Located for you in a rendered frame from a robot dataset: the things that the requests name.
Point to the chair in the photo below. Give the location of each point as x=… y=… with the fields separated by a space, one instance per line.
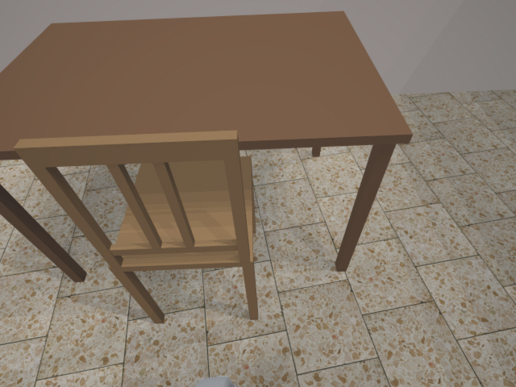
x=192 y=204

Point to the table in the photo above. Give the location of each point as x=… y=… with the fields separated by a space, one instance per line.
x=297 y=80

